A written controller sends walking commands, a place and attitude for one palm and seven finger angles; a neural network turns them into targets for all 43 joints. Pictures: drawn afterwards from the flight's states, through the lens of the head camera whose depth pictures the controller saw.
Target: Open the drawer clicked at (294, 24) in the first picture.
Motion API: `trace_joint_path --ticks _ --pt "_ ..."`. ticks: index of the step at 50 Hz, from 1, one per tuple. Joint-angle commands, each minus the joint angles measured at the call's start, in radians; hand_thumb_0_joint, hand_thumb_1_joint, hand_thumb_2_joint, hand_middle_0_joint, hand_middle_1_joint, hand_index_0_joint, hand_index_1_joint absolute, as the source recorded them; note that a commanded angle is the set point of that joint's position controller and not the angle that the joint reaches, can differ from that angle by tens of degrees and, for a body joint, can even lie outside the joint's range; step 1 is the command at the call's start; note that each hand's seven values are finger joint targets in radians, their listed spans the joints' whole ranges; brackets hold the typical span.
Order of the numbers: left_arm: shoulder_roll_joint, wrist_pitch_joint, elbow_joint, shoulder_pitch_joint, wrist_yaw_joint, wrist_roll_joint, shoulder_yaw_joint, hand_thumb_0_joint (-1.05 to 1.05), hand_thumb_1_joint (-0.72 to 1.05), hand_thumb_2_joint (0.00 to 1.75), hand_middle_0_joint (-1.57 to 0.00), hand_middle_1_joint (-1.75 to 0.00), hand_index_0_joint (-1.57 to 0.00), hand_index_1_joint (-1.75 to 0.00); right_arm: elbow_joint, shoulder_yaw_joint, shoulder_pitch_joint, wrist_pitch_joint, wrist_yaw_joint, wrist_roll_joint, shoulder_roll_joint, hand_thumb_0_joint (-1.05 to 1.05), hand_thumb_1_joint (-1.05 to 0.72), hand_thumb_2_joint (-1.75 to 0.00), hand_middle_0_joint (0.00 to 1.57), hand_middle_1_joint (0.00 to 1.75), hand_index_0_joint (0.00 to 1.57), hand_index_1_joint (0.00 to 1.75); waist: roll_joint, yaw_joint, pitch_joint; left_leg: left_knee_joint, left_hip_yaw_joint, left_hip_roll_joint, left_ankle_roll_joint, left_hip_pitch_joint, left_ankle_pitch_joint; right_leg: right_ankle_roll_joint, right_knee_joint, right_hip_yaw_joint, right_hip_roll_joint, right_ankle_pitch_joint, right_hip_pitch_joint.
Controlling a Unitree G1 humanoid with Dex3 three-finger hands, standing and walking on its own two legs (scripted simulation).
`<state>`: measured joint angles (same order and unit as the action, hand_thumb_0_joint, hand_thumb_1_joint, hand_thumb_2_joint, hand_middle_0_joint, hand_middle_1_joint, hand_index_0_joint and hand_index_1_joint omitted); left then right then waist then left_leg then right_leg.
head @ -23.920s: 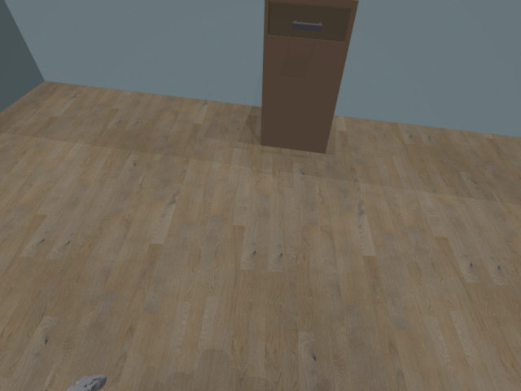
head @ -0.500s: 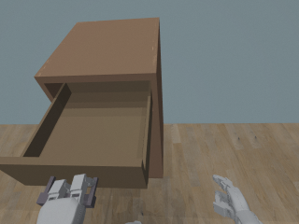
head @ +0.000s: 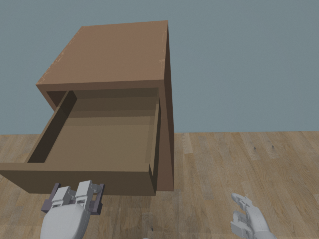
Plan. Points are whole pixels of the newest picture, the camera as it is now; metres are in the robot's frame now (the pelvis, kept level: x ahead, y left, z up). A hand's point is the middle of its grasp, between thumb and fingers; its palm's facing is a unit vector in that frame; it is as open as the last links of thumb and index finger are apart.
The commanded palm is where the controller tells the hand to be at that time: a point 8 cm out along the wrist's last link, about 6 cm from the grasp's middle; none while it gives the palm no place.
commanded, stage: lift the hand off the handle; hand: left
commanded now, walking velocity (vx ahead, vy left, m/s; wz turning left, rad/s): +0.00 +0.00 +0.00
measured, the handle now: (75, 197) +0.20 +0.24 +0.03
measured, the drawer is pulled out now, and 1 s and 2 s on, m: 0.28 0.28 0.28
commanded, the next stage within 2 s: draw the hand back to the body in 1.64 s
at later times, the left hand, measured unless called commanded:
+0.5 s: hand (81, 221) +0.15 +0.20 +0.03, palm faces +0.05 -0.14 -0.99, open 14.1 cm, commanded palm +0.12 +0.20 +0.09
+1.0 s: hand (57, 213) +0.15 +0.22 +0.09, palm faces +0.08 -0.17 -0.98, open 13.9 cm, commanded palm +0.11 +0.21 +0.16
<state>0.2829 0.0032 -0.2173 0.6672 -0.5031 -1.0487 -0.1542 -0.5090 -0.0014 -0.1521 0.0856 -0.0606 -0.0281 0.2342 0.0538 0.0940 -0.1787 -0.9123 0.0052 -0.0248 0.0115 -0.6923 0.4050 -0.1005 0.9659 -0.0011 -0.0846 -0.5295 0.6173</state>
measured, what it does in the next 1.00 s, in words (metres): stands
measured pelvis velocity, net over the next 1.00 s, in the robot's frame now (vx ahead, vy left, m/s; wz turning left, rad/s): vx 0.01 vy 0.03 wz -0.02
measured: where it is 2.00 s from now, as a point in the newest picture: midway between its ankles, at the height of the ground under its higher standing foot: outside the picture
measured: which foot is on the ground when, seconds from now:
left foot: down 0.00-1.00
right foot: down 0.00-1.00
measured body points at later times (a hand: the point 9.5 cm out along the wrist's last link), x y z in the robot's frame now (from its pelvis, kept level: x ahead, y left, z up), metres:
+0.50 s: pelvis +0.00 +0.00 +0.00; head +0.01 -0.04 +0.45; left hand +0.14 +0.20 +0.08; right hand +0.22 -0.19 -0.10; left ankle +0.03 +0.14 -0.68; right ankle -0.03 -0.06 -0.68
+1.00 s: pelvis +0.01 +0.03 +0.02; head +0.00 -0.02 +0.47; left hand +0.14 +0.23 +0.14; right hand +0.23 -0.18 -0.06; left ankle +0.03 +0.14 -0.68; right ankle -0.03 -0.06 -0.68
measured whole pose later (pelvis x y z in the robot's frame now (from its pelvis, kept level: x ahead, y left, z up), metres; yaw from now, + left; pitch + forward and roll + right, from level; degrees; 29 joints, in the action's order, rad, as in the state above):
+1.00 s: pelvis +0.01 +0.03 +0.02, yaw -1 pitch +6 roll +0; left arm 0.38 0.08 -0.47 0.75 -0.35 -0.97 -0.13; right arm -0.48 0.00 -0.15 0.10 -0.08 -0.02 0.24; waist 0.10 0.11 -0.16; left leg -0.82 0.00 -0.02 -0.02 -0.54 0.39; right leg -0.07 0.82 -0.02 -0.08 -0.48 0.44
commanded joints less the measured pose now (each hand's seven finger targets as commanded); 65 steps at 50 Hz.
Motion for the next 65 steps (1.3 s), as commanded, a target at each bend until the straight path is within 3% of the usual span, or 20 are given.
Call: trace_joint_path --ticks 1,2,6,8,12,13,18,20,23,24,29,34,41,50,51,52,54,59,60,65 --pt "0.105 -0.005 -0.042 0.147 0.02 -0.016 0.044 0.0 -0.5 0.3 -0.3 -1.2 -0.3 -1.2 0.176 0.03 0.139 -0.05 -0.002 0.004 0.067 0.0 -0.9 -0.9 0.2 0.3 0.2 0.3 -0.127 -0.007 -0.004 0.029 -0.007 -0.031 -0.049 0.116 -0.176 0.069 -0.237 -0.13 0.061 0.333 0.024" --pt "0.156 -0.009 -0.106 0.088 0.014 -0.022 0.088 0.0 -0.5 0.3 -0.3 -1.2 -0.3 -1.2 0.176 0.031 0.144 -0.046 -0.004 -0.007 0.074 0.0 -0.9 -0.9 0.2 0.3 0.2 0.3 -0.103 -0.002 -0.054 0.023 -0.009 -0.031 -0.048 0.146 -0.199 0.063 -0.237 -0.145 0.058 0.329 0.027" --pt "0.111 -0.004 -0.072 0.131 0.003 -0.018 0.06 0.0 -0.5 0.3 -0.3 -1.2 -0.3 -1.2 0.18 0.034 0.136 -0.047 -0.005 -0.001 0.069 0.0 -0.9 -0.9 0.2 0.3 0.2 0.3 -0.112 -0.011 -0.034 0.022 -0.003 -0.031 -0.052 0.135 -0.198 0.063 -0.218 -0.115 0.053 0.381 0.021" --pt "0.1 0.0 -0.083 0.076 0.002 -0.023 0.042 0.0 -0.5 0.3 -0.3 -1.2 -0.3 -1.2 0.179 0.037 0.136 -0.042 -0.008 -0.005 0.075 0.0 -0.9 -0.9 0.2 0.3 0.2 0.3 -0.101 -0.025 -0.025 0.022 0.0 -0.027 -0.052 0.15 -0.202 0.061 -0.214 -0.101 0.046 0.341 0.059" --pt "0.116 0.015 -0.078 0.022 -0.005 -0.031 0.053 0.0 -0.5 0.3 -0.3 -1.2 -0.3 -1.2 0.177 0.037 0.135 -0.04 -0.007 -0.008 0.074 0.0 -0.9 -0.9 0.2 0.3 0.2 0.3 -0.117 -0.024 -0.056 0.017 -0.003 -0.023 -0.051 0.162 -0.203 0.061 -0.216 -0.102 0.043 0.301 0.074" --pt "0.091 0.017 -0.085 0.023 -0.003 -0.028 0.024 0.0 -0.5 0.3 -0.3 -1.2 -0.3 -1.2 0.183 0.039 0.133 -0.041 -0.004 -0.006 0.073 0.0 -0.9 -0.9 0.2 0.3 0.2 0.3 -0.113 -0.031 -0.047 0.019 -0.003 -0.025 -0.055 0.154 -0.196 0.064 -0.218 -0.093 0.048 0.316 0.059" --pt "0.12 0.033 -0.083 -0.013 0.002 -0.024 0.042 0.0 -0.5 0.3 -0.3 -1.2 -0.3 -1.2 0.177 0.036 0.136 -0.041 0.007 0.001 0.071 0.0 -0.9 -0.9 0.2 0.3 0.2 0.3 -0.124 -0.028 -0.053 0.027 -0.006 -0.025 -0.056 0.157 -0.184 0.07 -0.237 -0.105 0.053 0.314 0.034" --pt "0.155 0.043 -0.133 -0.02 0.004 -0.015 0.07 0.0 -0.5 0.3 -0.3 -1.2 -0.3 -1.2 0.181 0.028 0.148 -0.038 0.01 -0.002 0.065 0.0 -0.9 -0.9 0.2 0.3 0.2 0.3 -0.128 -0.013 -0.098 0.032 -0.01 -0.03 -0.055 0.173 -0.194 0.072 -0.248 -0.128 0.062 0.337 -0.011" --pt "0.167 0.054 -0.175 -0.034 0.021 0.002 0.073 0.0 -0.5 0.3 -0.3 -1.2 -0.3 -1.2 0.181 0.029 0.158 -0.037 0.022 0.007 0.065 0.0 -0.9 -0.9 0.2 0.3 0.2 0.3 -0.105 -0.017 -0.068 0.048 -0.006 -0.032 -0.061 0.186 -0.177 0.075 -0.281 -0.141 0.071 0.363 -0.041" --pt "0.198 0.057 -0.183 -0.02 0.024 0.012 0.108 0.0 -0.5 0.3 -0.3 -1.2 -0.3 -1.2 0.182 0.024 0.164 -0.037 0.026 0.012 0.066 0.0 -0.9 -0.9 0.2 0.3 0.2 0.3 -0.098 -0.012 -0.074 0.057 -0.002 -0.03 -0.062 0.191 -0.174 0.068 -0.288 -0.15 0.068 0.37 -0.057" --pt "0.197 0.045 -0.253 0.014 0.061 0.053 0.109 0.0 -0.5 0.3 -0.3 -1.2 -0.3 -1.2 0.188 0.024 0.175 -0.04 0.025 0.012 0.07 0.0 -0.9 -0.9 0.2 0.3 0.2 0.3 -0.09 -0.014 -0.027 0.082 0.008 -0.027 -0.067 0.231 -0.19 0.066 -0.321 -0.15 0.072 0.394 -0.071" --pt "0.175 0.021 -0.333 -0.006 0.087 0.063 0.077 0.0 -0.5 0.3 -0.3 -1.2 -0.3 -1.2 0.198 0.03 0.16 -0.044 0.012 0.004 0.077 0.0 -0.9 -0.9 0.2 0.3 0.2 0.3 -0.04 -0.023 -0.004 0.098 0.014 -0.02 -0.071 0.304 -0.207 0.054 -0.344 -0.129 0.067 0.316 -0.023" --pt "0.209 0.019 -0.396 0.088 0.093 0.054 0.124 0.0 -0.5 0.3 -0.3 -1.2 -0.3 -1.2 0.209 0.037 0.156 -0.041 -0.007 0.009 0.083 0.0 -0.9 -0.9 0.2 0.3 0.2 0.3 -0.07 0.009 -0.041 0.117 0.005 -0.006 -0.063 0.332 -0.273 0.053 -0.319 -0.105 0.059 0.408 -0.068" --pt "0.203 0.074 -0.524 0.048 0.146 0.083 0.088 0.0 -0.5 0.3 -0.3 -1.2 -0.3 -1.2 0.225 0.023 0.166 -0.04 -0.022 0.02 0.083 0.0 -0.9 -0.9 0.2 0.3 0.2 0.3 -0.033 -0.003 -0.034 0.145 0.009 0.015 -0.066 0.407 -0.316 0.059 -0.342 -0.073 0.06 0.368 -0.058" --pt "0.183 0.078 -0.525 0.043 0.159 0.093 0.063 0.0 -0.5 0.3 -0.3 -1.2 -0.3 -1.2 0.224 0.026 0.169 -0.038 -0.016 0.027 0.083 0.0 -0.9 -0.9 0.2 0.3 0.2 0.3 -0.04 -0.01 0.002 0.16 0.014 0.02 -0.069 0.399 -0.295 0.061 -0.353 -0.062 0.059 0.359 -0.065" --pt "0.213 0.08 -0.532 0.02 0.168 0.088 0.085 0.0 -0.5 0.3 -0.3 -1.2 -0.3 -1.2 0.223 0.022 0.163 -0.037 -0.015 0.023 0.086 0.0 -0.9 -0.9 0.2 0.3 0.2 0.3 -0.062 -0.006 -0.019 0.162 0.012 0.021 -0.069 0.413 -0.3 0.066 -0.36 -0.058 0.061 0.343 -0.061" --pt "0.204 0.095 -0.535 0.032 0.188 0.092 0.077 0.0 -0.5 0.3 -0.3 -1.2 -0.3 -1.2 0.234 0.014 0.185 -0.038 -0.01 0.035 0.083 0.0 -0.9 -0.9 0.2 0.3 0.2 0.3 -0.053 0.0 0.019 0.183 0.018 0.031 -0.068 0.413 -0.277 0.059 -0.379 -0.065 0.056 0.311 -0.065" --pt "0.188 0.119 -0.602 -0.019 0.232 0.075 0.036 0.0 -0.5 0.3 -0.3 -1.2 -0.3 -1.2 0.246 0.005 0.189 -0.039 -0.022 0.045 0.073 0.0 -0.9 -0.9 0.2 0.3 0.2 0.3 0.006 0.014 0.008 0.215 0.023 0.049 -0.062 0.457 -0.302 0.052 -0.376 -0.034 0.051 0.251 -0.072" --pt "0.209 0.122 -0.601 -0.027 0.239 0.066 0.05 0.0 -0.5 0.3 -0.3 -1.2 -0.3 -1.2 0.238 0.001 0.161 -0.041 -0.026 0.042 0.068 0.0 -0.9 -0.9 0.2 0.3 0.2 0.3 -0.019 0.017 -0.003 0.213 0.017 0.05 -0.061 0.461 -0.311 0.055 -0.372 -0.021 0.053 0.24 -0.073" --pt "0.214 0.15 -0.636 -0.029 0.268 0.077 0.061 0.0 -0.5 0.3 -0.3 -1.2 -0.3 -1.2 0.247 -0.008 0.178 -0.033 -0.031 0.054 0.064 0.0 -0.9 -0.9 0.2 0.3 0.2 0.3 -0.012 0.029 -0.005 0.246 0.02 0.06 -0.057 0.461 -0.332 0.054 -0.37 -0.002 0.049 0.275 -0.13"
